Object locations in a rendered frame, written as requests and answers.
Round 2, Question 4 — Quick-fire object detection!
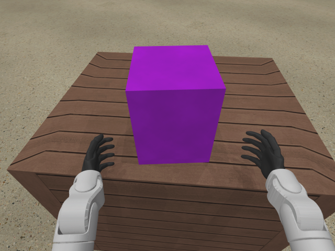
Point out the left robot hand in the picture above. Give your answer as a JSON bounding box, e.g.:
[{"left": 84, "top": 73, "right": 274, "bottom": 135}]
[{"left": 81, "top": 134, "right": 115, "bottom": 172}]

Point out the robot right forearm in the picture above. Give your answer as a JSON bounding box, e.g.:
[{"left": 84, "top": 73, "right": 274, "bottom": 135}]
[{"left": 265, "top": 169, "right": 335, "bottom": 251}]

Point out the right robot hand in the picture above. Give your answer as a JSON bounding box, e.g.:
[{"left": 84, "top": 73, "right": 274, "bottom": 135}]
[{"left": 241, "top": 129, "right": 285, "bottom": 179}]

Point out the robot left forearm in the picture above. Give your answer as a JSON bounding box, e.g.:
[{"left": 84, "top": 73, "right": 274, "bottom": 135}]
[{"left": 52, "top": 170, "right": 105, "bottom": 251}]

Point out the carton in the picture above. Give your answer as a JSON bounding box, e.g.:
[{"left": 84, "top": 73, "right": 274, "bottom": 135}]
[{"left": 125, "top": 45, "right": 226, "bottom": 165}]

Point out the pedestal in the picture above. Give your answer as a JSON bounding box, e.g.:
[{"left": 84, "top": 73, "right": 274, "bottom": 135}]
[{"left": 7, "top": 52, "right": 335, "bottom": 251}]

